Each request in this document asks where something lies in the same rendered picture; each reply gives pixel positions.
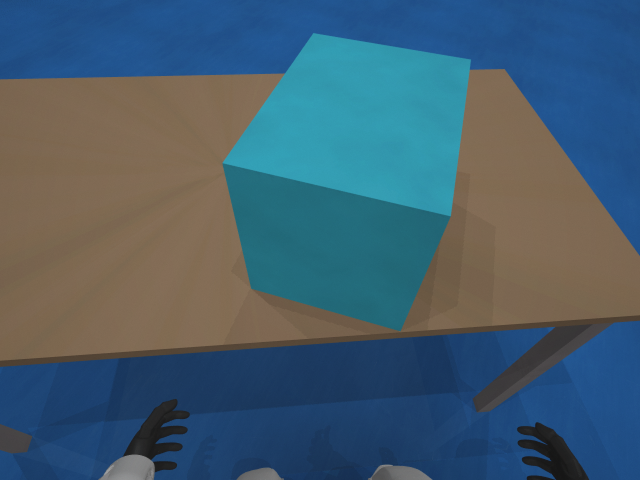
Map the right robot hand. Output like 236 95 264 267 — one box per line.
517 422 589 480

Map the right robot shin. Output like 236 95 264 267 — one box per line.
371 465 393 478

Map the carton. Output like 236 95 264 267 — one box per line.
222 33 471 331

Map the left robot hand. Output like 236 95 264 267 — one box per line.
123 399 190 472

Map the left robot forearm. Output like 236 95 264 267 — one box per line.
98 455 155 480

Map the table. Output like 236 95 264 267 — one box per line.
0 69 640 453

